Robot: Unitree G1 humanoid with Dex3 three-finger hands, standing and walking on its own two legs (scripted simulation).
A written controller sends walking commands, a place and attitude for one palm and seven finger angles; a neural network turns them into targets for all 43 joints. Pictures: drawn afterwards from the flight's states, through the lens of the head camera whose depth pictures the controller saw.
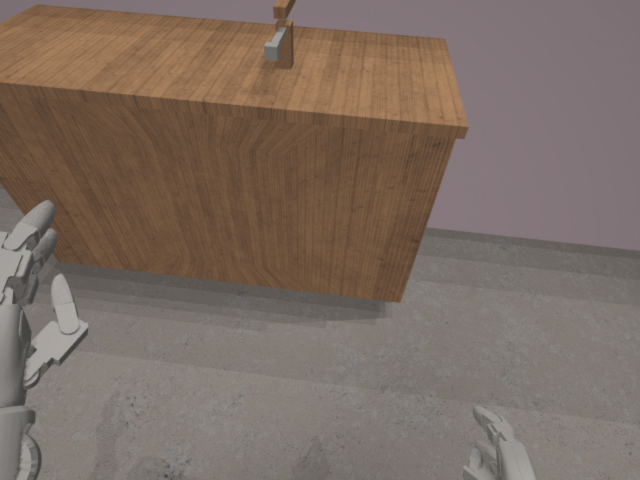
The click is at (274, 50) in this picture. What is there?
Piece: tap's lever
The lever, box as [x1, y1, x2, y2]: [264, 42, 279, 60]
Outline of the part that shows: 266,42 264,45 265,59 277,60 279,56 278,43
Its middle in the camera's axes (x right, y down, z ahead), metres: -0.11 -0.40 +0.82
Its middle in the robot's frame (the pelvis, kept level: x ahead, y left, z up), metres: +0.89 +0.17 +0.14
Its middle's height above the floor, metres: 0.91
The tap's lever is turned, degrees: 0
